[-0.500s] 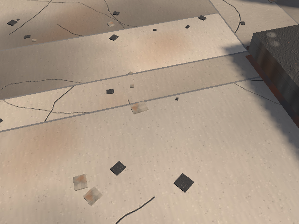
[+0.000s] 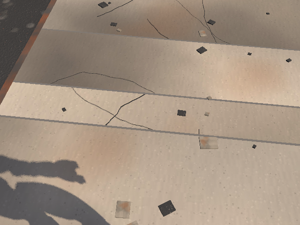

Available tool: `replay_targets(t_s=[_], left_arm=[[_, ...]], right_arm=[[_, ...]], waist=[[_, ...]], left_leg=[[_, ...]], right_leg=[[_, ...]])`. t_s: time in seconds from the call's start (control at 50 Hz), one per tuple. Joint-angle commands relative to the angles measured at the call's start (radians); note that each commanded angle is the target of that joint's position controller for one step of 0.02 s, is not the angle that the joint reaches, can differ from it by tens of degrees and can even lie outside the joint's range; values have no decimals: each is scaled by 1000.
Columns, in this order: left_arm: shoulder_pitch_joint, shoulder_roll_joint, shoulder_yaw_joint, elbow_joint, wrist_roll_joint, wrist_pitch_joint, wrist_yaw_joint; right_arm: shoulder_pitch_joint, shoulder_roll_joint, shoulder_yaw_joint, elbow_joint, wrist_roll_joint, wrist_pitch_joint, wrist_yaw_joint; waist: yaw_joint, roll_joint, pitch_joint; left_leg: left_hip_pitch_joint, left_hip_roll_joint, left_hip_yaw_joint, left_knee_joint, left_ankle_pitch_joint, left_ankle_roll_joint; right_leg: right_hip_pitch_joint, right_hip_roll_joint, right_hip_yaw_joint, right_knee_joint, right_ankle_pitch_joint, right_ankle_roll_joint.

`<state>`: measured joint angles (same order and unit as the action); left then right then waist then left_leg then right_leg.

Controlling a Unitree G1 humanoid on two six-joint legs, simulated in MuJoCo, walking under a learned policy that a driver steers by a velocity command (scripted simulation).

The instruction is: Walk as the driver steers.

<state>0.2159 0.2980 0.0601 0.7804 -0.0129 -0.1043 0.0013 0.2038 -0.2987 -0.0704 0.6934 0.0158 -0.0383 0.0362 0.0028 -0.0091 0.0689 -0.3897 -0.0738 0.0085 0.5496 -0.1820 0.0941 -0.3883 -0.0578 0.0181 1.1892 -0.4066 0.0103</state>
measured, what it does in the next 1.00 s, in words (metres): walks ahead: right foot, then left foot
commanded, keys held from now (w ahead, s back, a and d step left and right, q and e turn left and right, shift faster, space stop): w+q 0.18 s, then w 0.06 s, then w+e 0.76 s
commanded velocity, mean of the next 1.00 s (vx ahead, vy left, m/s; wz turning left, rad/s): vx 0.50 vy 0.00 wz -0.08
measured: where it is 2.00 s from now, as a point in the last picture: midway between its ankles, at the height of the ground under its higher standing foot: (187, 109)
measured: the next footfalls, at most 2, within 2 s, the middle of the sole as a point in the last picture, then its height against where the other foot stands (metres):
right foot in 0.36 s outside the picture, level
left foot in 0.86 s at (130, 178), level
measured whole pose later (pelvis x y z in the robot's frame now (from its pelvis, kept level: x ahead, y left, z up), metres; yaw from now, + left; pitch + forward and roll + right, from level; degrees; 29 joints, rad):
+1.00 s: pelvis +0.56 +0.01 +0.01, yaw -10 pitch +1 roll +1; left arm 0.33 0.32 0.06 0.75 -0.03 -0.03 0.01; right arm 0.18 -0.26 -0.05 0.70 -0.01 -0.10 0.01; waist 0.01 -0.04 0.01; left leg -0.27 -0.03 0.02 0.42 -0.18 0.02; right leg -0.44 0.00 0.08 1.14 -0.37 -0.01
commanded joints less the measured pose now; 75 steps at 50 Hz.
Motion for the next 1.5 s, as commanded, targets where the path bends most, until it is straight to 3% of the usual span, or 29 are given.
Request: replay_targets(t_s=[0.02, 0.18, 0.3, 0.36, 0.38, 0.4, 0.42, 0.44, 0.48, 0.56, 0.66, 0.76, 0.84, 0.86, 0.88, 0.9, 0.92, 0.94, 0.98, 1.06, 1.26, 1.3, 1.34, 1.36, 1.38, 1.4, 1.42, 1.46, 1.5], left_arm=[[-10, 133, 34, -88, 21, -19, 3], [-231, 49, 2, -145, 20, 0, -10], [-258, 90, 10, -152, 8, -20, -39], [-82, 142, 37, -104, 15, -24, -32], [71, 192, 48, -82, 25, -26, -33], [171, 266, 72, -50, 20, -14, -40], [178, 189, 50, -43, -14, -11, -52], [114, 139, 34, -56, -18, -5, -49], [46, 119, 24, -75, 4, 9, -42], [50, 109, 19, -74, 1, 13, -21], [113, 156, 37, -48, -11, 32, 8], [186, 149, 39, -27, -19, 56, 19], [144, 110, 31, -49, -10, 64, 18], [145, 50, 10, -71, 9, 59, 15], [283, -4, -9, -101, -19, 49, 14], [269, 101, 10, -77, -32, 49, 18], [166, 149, 25, -85, -26, 54, 17], [120, 139, 27, -92, -16, 59, 18], [86, 110, 30, -111, -10, 65, 7], [37, 51, 17, -152, -10, 80, -6], [-209, 45, 2, -251, -11, 66, -60], [-185, 75, 17, -262, -6, 72, -63], [29, 146, 60, -216, -6, 81, -54], [209, 215, 94, -171, -9, 92, -35], [176, 321, 101, -176, -17, 84, -25], [223, 221, 71, -197, -10, 72, -26], [190, 174, 55, -178, 3, 59, -31], [61, 123, 35, -174, 8, 47, -29], [11, 95, 23, -173, 27, 32, -29]], right_arm=[[10, -116, -30, -81, -16, -22, -15], [109, -161, -45, -36, 4, -17, -52], [181, -143, -38, 18, -2, -11, -53], [160, -126, -30, 20, -7, -3, -51], [180, -94, -12, 2, -23, -3, -54], [291, -47, 2, -5, -7, -16, -52], [248, -96, 1, -11, -10, -30, -50], [129, -144, -13, -33, 3, -40, -44], [15, -124, -10, -63, -18, -59, -41], [24, -76, -5, -69, -34, -60, -41], [-147, -33, 15, -104, -26, -65, -37], [-246, -63, 5, -128, -7, -83, -20], [-51, -132, -31, -84, -14, -96, -32], [106, -190, -47, -69, -26, -94, -42], [170, -257, -62, -33, -30, -76, -36], [148, -165, -46, -38, -13, -71, -31], [108, -105, -30, -44, -11, -69, -33], [61, -87, -21, -43, -19, -66, -31], [15, -55, -9, -26, -30, -65, -31], [14, -88, -24, 9, -20, -78, -31], [95, -182, -46, 87, 6, -46, -41], [96, -211, -54, 90, 13, -32, -46], [84, -223, -55, 85, 18, -18, -56], [99, -189, -39, 71, 0, -21, -61], [218, -32, 17, 21, -42, -43, -41], [161, -115, 7, 45, -8, -75, -24], [60, -164, -9, 19, 37, -85, -18], [15, -142, -3, 25, 12, -85, -29], [84, -129, -5, 52, 9, -56, -28]], waist=[[7, 61, -135], [-61, 80, -56], [-79, 122, -44], [14, 116, -137], [64, 23, -292], [41, -255, -392], [60, -234, -347], [69, -132, -199], [45, -14, -70], [1, -84, -92], [52, -73, -62], [72, -82, -59], [-50, -93, -154], [-112, 23, -295], [-49, 340, -393], [-65, 245, -308], [-86, 146, -182], [-68, 85, -119], [-31, 112, -56], [-18, 102, -36], [-76, 61, 7], [-41, 89, -31], [89, 87, -155], [168, 16, -248], [36, -270, -344], [117, -150, -491], [132, -99, -330], [56, -19, -168], [-5, -66, -140]], left_leg=[[280, 263, -416, -309, 139, 203], [125, 162, -266, -320, 125, 132], [314, 262, -335, -225, 143, 108], [364, 208, -260, -1, 515, 61], [231, 151, -204, 263, 390, 25], [-138, -4, -97, 614, -84, -71], [-305, 10, -154, 700, -363, -72], [-378, 65, -157, 727, -287, -65], [-354, 120, -119, 619, -175, -68], [-241, 139, -85, 411, -114, -115], [-150, 94, -72, 91, 152, -159], [-51, 53, -98, -59, 198, -148], [279, 108, -111, -138, 123, -60], [529, 283, -276, -118, 57, 5], [774, 491, -709, -197, -133, 165], [712, 495, -773, -242, -326, 159], [597, 442, -612, -256, -284, 116], [489, 396, -483, -276, -150, 93], [354, 333, -322, -323, 16, 75], [293, 329, -167, -395, 164, 102], [426, 341, 96, -356, 372, 40], [470, 346, 135, -243, 668, 18], [406, 313, 188, 67, 867, -20], [181, 276, 190, 353, 634, -60], [-278, 89, 134, 715, -347, -116], [-348, 81, -85, 826, -410, -102], [-419, 127, -82, 827, -323, -86], [-344, 209, -65, 680, -181, -81], [-219, 238, -79, 636, -115, -93]], right_leg=[[-244, -64, 74, -68, 97, 0], [-143, 29, 33, -571, 485, 63], [-137, 25, 35, -686, 432, -4], [97, 57, -17, -732, 370, -93], [373, -78, 159, -690, 430, -175], [690, -261, 597, -787, 215, -340], [711, -279, 788, -910, -17, -336], [597, -257, 679, -921, -63, -292], [385, -180, 505, -950, 120, -269], [278, -100, 365, -984, 369, -270], [179, -51, 282, -982, 400, -233], [219, -69, 365, -903, 330, -204], [183, -16, 368, -674, 393, -138], [58, 49, 278, -396, 233, -102], [-265, 164, 151, -111, -188, -49], [-386, 72, 161, 21, -168, -37], [-408, 42, 150, 53, -72, -30], [-378, 12, 124, 41, 0, -20], [-327, -34, 114, -19, 75, -12], [-333, -61, 82, -119, 157, 9], [-260, -17, -33, -542, 376, -52], [-171, 38, -86, -561, 270, -91], [141, 119, -125, -624, 271, -152], [455, 61, 7, -639, 293, -201], [792, -231, 580, -716, 145, -383], [822, -308, 794, -857, 18, -414], [714, -280, 625, -874, 90, -356], [426, -207, 384, -889, 312, -289], [268, -179, 282, -956, 425, -286]])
